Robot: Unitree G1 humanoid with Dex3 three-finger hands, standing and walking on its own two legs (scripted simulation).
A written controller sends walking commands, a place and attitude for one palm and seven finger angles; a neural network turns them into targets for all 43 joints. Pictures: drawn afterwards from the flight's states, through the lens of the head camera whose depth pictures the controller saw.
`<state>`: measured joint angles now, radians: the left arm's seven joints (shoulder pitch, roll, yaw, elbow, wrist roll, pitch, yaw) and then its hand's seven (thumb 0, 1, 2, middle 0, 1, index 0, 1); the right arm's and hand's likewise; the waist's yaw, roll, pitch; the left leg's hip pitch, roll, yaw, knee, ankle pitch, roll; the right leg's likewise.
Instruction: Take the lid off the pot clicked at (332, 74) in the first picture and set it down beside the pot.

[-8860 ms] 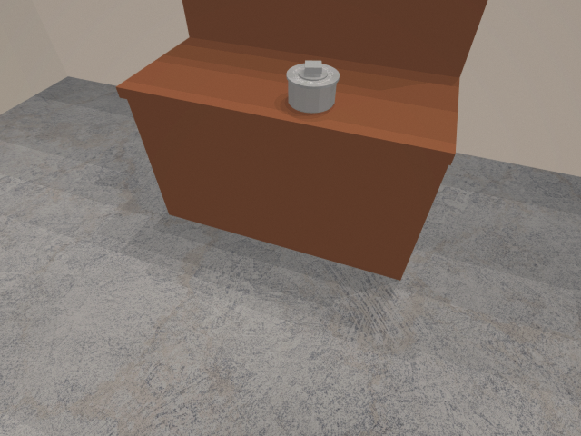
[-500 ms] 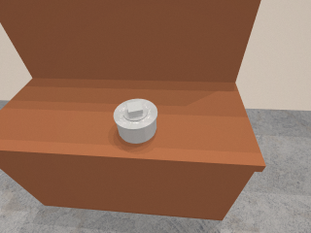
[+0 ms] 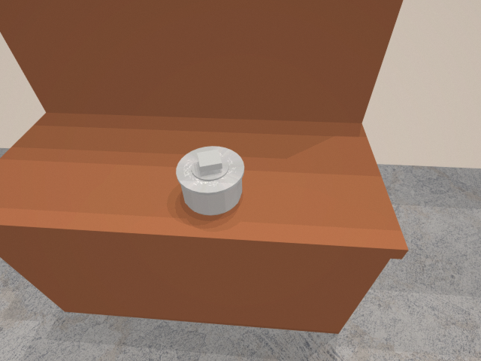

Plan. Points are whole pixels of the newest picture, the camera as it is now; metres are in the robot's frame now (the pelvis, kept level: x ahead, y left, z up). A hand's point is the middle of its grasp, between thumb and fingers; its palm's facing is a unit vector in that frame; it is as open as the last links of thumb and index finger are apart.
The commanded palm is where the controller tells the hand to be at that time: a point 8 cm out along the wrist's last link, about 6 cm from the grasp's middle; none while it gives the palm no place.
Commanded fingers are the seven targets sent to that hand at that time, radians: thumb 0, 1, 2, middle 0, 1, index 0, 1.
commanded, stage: look again from close up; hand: left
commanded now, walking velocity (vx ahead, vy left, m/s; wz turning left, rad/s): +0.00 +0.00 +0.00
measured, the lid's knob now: (209, 160) +0.55 +0.10 +0.02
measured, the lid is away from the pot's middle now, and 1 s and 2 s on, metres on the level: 0.00 0.00 0.00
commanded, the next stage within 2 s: lift the closed hand beside the body in 0.78 s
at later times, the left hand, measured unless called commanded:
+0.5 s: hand out of the picture -0.01 +0.16 -0.17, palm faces +0.03 -0.98 -0.18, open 7.3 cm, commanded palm none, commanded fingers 0.00 0.90 0.90 -0.20 -0.30 -0.20 -0.30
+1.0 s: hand out of the picture +0.08 +0.20 -0.13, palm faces +0.11 -0.94 -0.31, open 7.0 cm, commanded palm +0.11 +0.23 -0.06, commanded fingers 0.00 0.90 0.90 -0.51 -0.64 -0.51 -0.64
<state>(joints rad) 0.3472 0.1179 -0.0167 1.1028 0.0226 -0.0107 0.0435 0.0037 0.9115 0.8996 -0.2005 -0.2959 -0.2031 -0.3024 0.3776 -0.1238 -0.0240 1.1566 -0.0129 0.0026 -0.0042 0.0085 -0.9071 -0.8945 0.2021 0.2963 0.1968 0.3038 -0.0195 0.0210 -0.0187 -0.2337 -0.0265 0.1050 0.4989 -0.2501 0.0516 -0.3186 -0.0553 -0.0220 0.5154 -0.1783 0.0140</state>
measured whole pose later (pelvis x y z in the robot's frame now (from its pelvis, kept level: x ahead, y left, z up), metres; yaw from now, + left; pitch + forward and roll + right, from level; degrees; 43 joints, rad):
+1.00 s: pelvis +0.03 +0.00 +0.00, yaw +1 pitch -1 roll +0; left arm 0.48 0.20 -0.06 0.56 -0.03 0.05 0.15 0.05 0.98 0.90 -0.25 -0.34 -0.25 -0.35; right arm 0.42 -0.17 0.03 0.98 0.07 -0.17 -0.04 0.04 -0.93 -0.89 0.21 0.30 0.20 0.30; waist 0.01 0.02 -0.01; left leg -0.20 -0.03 0.09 0.51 -0.30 0.05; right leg -0.29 -0.06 -0.03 0.54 -0.24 0.01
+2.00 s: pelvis +0.06 -0.01 +0.00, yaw +3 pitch +0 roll -1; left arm 0.64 0.23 0.11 -0.15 0.00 -0.06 0.09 0.01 0.90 0.90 -1.29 -1.49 -1.30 -1.50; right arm 0.19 -0.20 -0.01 0.62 0.02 -0.17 -0.06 0.02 -0.90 -0.89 0.21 0.30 0.20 0.30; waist 0.05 0.05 0.00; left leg -0.19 -0.01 0.04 0.54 -0.34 0.03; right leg -0.23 -0.04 -0.09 0.52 -0.27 0.01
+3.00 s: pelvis +0.04 -0.02 +0.01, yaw +3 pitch +1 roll -1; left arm 0.38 0.67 0.10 -0.27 0.74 -0.06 -0.22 0.00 0.35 1.15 -1.10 -0.87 -1.10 -0.88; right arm 0.14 -0.30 0.01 0.54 0.03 0.07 -0.04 0.02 -0.90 -0.89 0.20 0.30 0.20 0.30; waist 0.06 0.13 -0.01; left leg -0.21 0.00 0.03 0.48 -0.28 0.02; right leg -0.25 -0.03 -0.10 0.44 -0.21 0.00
